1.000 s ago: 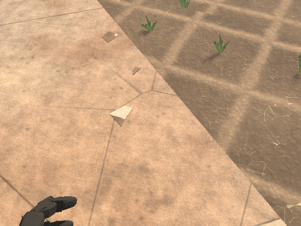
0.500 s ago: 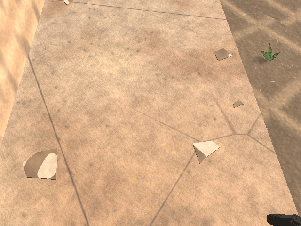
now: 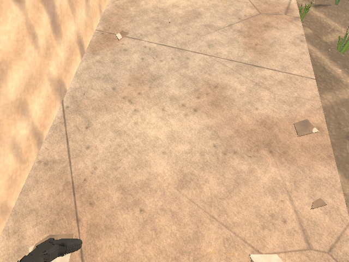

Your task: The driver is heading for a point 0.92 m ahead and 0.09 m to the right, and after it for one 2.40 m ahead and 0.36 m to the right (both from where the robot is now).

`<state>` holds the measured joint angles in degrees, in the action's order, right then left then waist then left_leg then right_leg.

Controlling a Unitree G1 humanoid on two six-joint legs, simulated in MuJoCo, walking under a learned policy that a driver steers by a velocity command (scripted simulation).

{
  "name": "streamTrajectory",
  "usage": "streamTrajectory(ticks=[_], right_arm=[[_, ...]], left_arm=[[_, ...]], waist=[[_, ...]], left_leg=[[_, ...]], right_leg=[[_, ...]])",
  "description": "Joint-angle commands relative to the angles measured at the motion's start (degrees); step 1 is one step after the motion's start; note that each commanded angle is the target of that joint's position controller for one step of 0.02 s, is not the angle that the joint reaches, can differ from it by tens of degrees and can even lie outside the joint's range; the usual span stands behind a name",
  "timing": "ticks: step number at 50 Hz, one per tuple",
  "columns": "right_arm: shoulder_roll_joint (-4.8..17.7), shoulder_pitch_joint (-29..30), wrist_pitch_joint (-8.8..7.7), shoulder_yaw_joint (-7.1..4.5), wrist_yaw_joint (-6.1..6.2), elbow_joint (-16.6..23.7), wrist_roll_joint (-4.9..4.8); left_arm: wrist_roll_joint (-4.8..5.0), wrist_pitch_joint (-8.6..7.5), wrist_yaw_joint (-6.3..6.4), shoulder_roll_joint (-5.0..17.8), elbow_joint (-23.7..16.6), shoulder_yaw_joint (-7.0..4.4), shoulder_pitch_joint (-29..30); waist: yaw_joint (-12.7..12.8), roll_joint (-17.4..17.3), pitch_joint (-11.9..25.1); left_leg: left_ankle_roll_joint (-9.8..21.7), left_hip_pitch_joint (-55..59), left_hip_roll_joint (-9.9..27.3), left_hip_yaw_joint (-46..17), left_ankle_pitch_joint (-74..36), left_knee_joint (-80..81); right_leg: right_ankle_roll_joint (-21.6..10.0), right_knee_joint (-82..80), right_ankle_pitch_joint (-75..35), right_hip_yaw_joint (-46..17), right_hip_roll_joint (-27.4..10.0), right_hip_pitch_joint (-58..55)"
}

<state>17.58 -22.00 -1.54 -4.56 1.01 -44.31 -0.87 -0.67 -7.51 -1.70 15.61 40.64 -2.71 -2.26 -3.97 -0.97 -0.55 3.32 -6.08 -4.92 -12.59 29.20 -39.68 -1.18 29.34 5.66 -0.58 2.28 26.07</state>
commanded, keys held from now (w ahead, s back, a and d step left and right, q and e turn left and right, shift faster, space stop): w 0.30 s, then no key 0.70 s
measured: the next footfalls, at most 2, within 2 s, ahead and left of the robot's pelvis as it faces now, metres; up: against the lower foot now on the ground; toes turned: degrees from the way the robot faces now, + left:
left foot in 0.44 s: +0.40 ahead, +0.15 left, +0.00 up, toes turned +3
right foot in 0.78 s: +0.40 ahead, -0.10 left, +0.00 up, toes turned +3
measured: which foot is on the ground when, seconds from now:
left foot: up 0.00-0.42, down 0.44-1.00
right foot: down 0.00-0.46, up 0.48-0.76, down 0.78-1.00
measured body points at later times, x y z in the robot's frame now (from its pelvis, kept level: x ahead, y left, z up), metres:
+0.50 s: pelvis +0.25 +0.04 +0.00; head +0.29 +0.05 +0.45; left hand +0.24 +0.32 -0.13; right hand +0.50 -0.18 -0.06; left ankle +0.36 +0.14 -0.72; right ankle +0.11 -0.12 -0.69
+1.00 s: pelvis +0.35 +0.04 +0.01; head +0.36 +0.03 +0.46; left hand +0.43 +0.31 -0.11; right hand +0.47 -0.21 -0.12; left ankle +0.36 +0.14 -0.72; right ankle +0.36 -0.10 -0.72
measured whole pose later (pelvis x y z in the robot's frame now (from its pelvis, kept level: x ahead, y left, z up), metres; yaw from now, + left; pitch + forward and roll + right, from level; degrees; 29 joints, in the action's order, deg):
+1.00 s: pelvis +0.35 +0.04 +0.01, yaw +2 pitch -1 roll +1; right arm 13.7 -9.3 -0.5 -1.1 0.7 -52.7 0.7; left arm -0.6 -0.6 1.7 14.2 52.9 -1.2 -11.0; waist 0.0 -0.4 -1.1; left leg 1.5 -13.8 -1.5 1.3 13.3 -27.9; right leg 2.0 29.4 15.6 -1.3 -2.3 13.1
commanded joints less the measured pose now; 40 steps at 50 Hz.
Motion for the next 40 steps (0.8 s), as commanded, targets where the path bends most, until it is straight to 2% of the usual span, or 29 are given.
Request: streamTrajectory(ticks=[1, 2, 3, 4, 5, 7, 9, 11, 15, 18, 20, 21, 22, 23, 24, 25, 26, 27, 28, 30, 31, 33, 36, 38, 39, 40], right_arm=[[5.4, -6.3, -1.70, 0.17, -0.06, 3.7, -1.42], [7.9, 0.9, -1.72, -0.52, -0.13, 4.8, -1.19], [7.3, 5.0, -1.79, -0.38, -0.08, 5.8, -0.45], [6.5, 7.1, -2.10, -0.42, -0.29, 6.6, 0.29], [5.4, 6.7, -2.25, -0.34, -0.60, 6.7, 0.29], [3.2, 5.7, -2.17, 0.14, -0.92, 6.4, 0.08], [1.8, 8.6, -2.16, 0.81, -1.01, 7.6, 0.51], [0.9, 12.0, -2.44, 1.39, -1.24, 8.4, 0.69], [0.7, 18.8, -3.02, 1.78, -2.02, 9.7, 0.16], [1.4, 21.8, -3.49, 1.48, -2.70, 10.9, 0.34], [2.9, 19.4, -3.72, 0.81, -3.06, 10.3, 0.79], [4.0, 14.6, -3.75, 0.12, -2.90, 8.6, 1.31], [6.5, 9.3, -3.75, -0.77, -2.44, 7.1, 1.82], [11.1, 2.9, -3.49, -1.54, -1.76, 6.5, 3.19], [10.8, 2.6, -2.52, -1.01, -1.79, 6.2, 3.01], [7.5, 2.1, -1.62, -0.44, -2.20, 5.9, 1.65], [6.2, 6.4, -1.41, 0.11, -2.31, 6.0, 0.99], [4.4, 10.5, -1.46, 0.78, -2.34, 6.0, 1.09], [3.6, 13.7, -1.45, 1.10, -2.25, 6.0, 1.32], [3.5, 17.3, -1.67, 1.04, -2.21, 5.2, 2.58], [3.4, 18.4, -1.82, 1.04, -2.13, 4.8, 2.78], [3.7, 18.7, -1.80, 0.97, -1.75, 3.5, 2.56], [4.1, 18.4, -1.09, 1.08, -1.27, 1.4, 2.04], [2.8, 18.4, -0.71, 1.78, -1.22, 0.3, 1.69], [1.5, 16.7, -0.72, 2.34, -1.29, -1.0, 1.84], [1.2, 15.2, -0.72, 2.55, -1.28, -1.8, 2.29]], left_arm=[[1.59, 0.29, -0.31, 10.8, 1.8, -3.82, -19.5], [1.59, 0.64, -0.10, 8.0, 1.4, -2.98, -16.3], [0.83, 1.01, -0.01, 7.3, 0.9, -2.46, -13.3], [0.45, 1.23, 0.10, 6.5, 1.2, -2.11, -11.6], [-0.01, 1.18, 0.26, 5.8, 1.3, -1.70, -10.9], [0.49, 1.01, 0.35, 5.5, 2.1, -1.56, -11.3], [1.05, 0.94, 0.60, 7.5, 3.0, -2.05, -12.3], [1.25, 1.28, 0.88, 9.1, 3.7, -2.42, -13.0], [1.86, 2.07, 1.06, 10.2, 5.4, -2.52, -16.3], [1.85, 3.27, 1.34, 10.4, 7.2, -2.39, -18.6], [1.81, 3.97, 1.72, 11.0, 7.6, -2.47, -17.8], [1.91, 4.15, 1.95, 11.0, 7.3, -2.41, -16.4], [1.60, 3.98, 2.04, 9.6, 7.1, -1.86, -16.8], [-0.43, 3.52, 2.06, 6.2, 5.4, -0.46, -18.4], [-0.10, 3.37, 1.66, 1.8, 7.4, 1.22, -28.0], [1.17, 3.75, 1.50, 7.9, 8.9, -0.26, -26.5], [2.13, 4.27, 1.63, 9.5, 7.4, -0.85, -21.0], [1.71, 4.98, 2.19, 8.4, 7.0, -0.72, -17.8], [1.02, 5.92, 2.76, 7.9, 6.8, -0.84, -16.7], [0.66, 7.51, 3.47, 5.6, 7.6, -0.48, -18.6], [0.50, 7.87, 3.76, 4.7, 8.0, -0.27, -19.3], [0.05, 8.23, 4.06, 4.1, 8.0, 0.05, -17.8], [-0.02, 8.83, 4.05, 4.8, 8.0, -0.15, -14.8], [-0.75, 8.78, 3.92, 4.8, 7.8, -0.13, -13.2], [-1.28, 8.65, 4.02, 5.5, 7.2, -0.11, -12.1], [-1.20, 8.42, 4.24, 7.4, 6.4, -0.25, -11.4]], waist=[[7.7, 13.3, 14.6], [8.9, 7.8, 7.0], [7.9, 3.9, 3.1], [6.8, 3.3, 0.5], [5.3, 4.9, 0.4], [4.4, 6.7, 1.1], [4.8, 6.2, 0.1], [5.8, 5.3, -0.3], [8.2, 5.2, -1.3], [8.3, 5.7, -1.6], [6.0, 6.4, 0.7], [3.1, 6.0, 3.4], [0.6, 4.4, 6.9], [-0.3, -4.4, 15.4], [2.6, -16.0, 24.1], [0.5, -9.7, 24.3], [1.1, -7.0, 15.7], [2.4, -3.6, 11.3], [4.1, -3.0, 8.0], [7.1, -5.7, 6.9], [7.7, -6.4, 7.2], [7.1, -6.5, 8.1], [6.2, -5.6, 7.0], [6.7, -4.4, 4.1], [6.4, -3.0, 2.4], [5.4, -0.6, 1.0]], left_leg=[[-1.5, -36.3, 1.9, 0.3, 3.3, -33.5], [-1.5, -38.4, 3.9, 1.6, -1.9, -34.4], [-1.6, -37.0, 5.8, 3.8, -5.6, -32.8], [-1.7, -36.1, 7.6, 4.6, -8.3, -29.3], [-1.7, -33.1, 9.2, 5.2, -10.0, -26.7], [-2.2, -30.9, 10.1, 7.1, -10.5, -22.3], [-3.1, -31.9, 10.9, 8.5, -12.8, -16.1], [-3.6, -31.3, 11.1, 9.4, -19.1, -8.7], [-4.0, -26.0, 9.0, 11.6, -29.9, 3.5], [-2.8, -23.9, 7.1, 11.7, -30.8, 8.5], [-1.1, -18.7, 5.8, 11.8, -30.5, 11.4], [0.1, -11.5, 4.5, 12.8, -33.0, 13.6], [1.7, -2.3, 6.0, 12.2, -41.1, 15.0], [6.2, 14.5, 18.1, 0.5, -63.9, 9.7], [16.0, 26.4, 30.2, -14.8, -71.1, 9.8], [15.1, 21.8, 27.3, -15.4, -60.8, 12.8], [12.9, 15.4, 24.4, -9.5, -55.3, 14.8], [11.3, 8.4, 21.9, -6.0, -52.2, 16.7], [10.5, 1.2, 20.5, -3.3, -49.0, 19.1], [9.8, -9.1, 17.8, 1.3, -46.1, 22.6], [10.0, -11.3, 17.0, 3.2, -45.8, 23.1], [10.0, -12.2, 16.3, 4.6, -40.9, 23.7], [8.7, -14.0, 15.9, 3.9, -22.4, 25.1], [5.6, -17.0, 13.6, 4.0, -7.7, 25.2], [3.1, -18.0, 12.1, 4.1, -2.9, 24.7], [0.8, -18.4, 10.1, 5.1, -1.2, 22.4]], right_leg=[[-14.4, -12.5, 25.1, -44.1, -24.1, -44.4], [-12.1, -13.3, 24.0, -35.6, -21.9, -37.3], [-11.2, -14.3, 17.3, -29.1, -19.6, -30.4], [-11.3, -15.5, 11.3, -24.9, -17.8, -25.4], [-10.8, -16.6, 6.8, -21.7, -16.1, -22.4], [-11.4, -18.4, 1.4, -17.4, -14.7, -20.2], [-12.5, -20.4, -2.6, -14.5, -15.1, -19.1], [-12.2, -21.4, -4.7, -11.2, -14.4, -18.8], [-10.2, -21.2, -6.8, -5.9, -12.9, -18.3], [-8.4, -16.7, -16.7, -5.2, -13.9, -22.2], [-6.3, -11.3, -22.8, -4.8, -13.9, -24.1], [-4.8, -6.2, -27.7, -3.7, -12.4, -23.4], [-2.7, 1.4, -26.7, -2.0, -9.5, -20.4], [0.4, 17.1, -6.9, 0.2, -5.4, -9.3], [3.5, 33.9, 33.2, -1.4, -0.1, 3.2], [3.6, 38.6, 34.4, -6.3, -1.8, 4.5], [3.7, 39.4, 31.7, -4.6, -3.8, 8.5], [4.2, 36.8, 27.8, -3.7, -5.8, 8.1], [4.7, 33.1, 25.1, -3.6, -7.2, 5.4], [5.6, 26.3, 20.3, -2.6, -7.5, -4.3], [5.8, 22.4, 19.3, -2.0, -7.1, -7.3], [5.6, 15.3, 15.0, -1.6, -6.8, -11.0], [4.6, 7.4, 7.3, -1.1, -6.1, -15.3], [3.1, 0.1, 3.1, -0.5, -5.4, -19.2], [2.1, -3.5, 0.6, -2.5, -7.1, -20.2], [0.8, -5.8, -1.8, -5.5, -10.2, -20.2]])
Keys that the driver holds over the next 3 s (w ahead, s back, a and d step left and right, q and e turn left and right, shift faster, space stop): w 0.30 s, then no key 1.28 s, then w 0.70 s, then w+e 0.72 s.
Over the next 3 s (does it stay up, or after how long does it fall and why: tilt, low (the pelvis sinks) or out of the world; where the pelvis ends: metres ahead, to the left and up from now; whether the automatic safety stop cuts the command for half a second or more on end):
stays up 1.01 -0.02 0.01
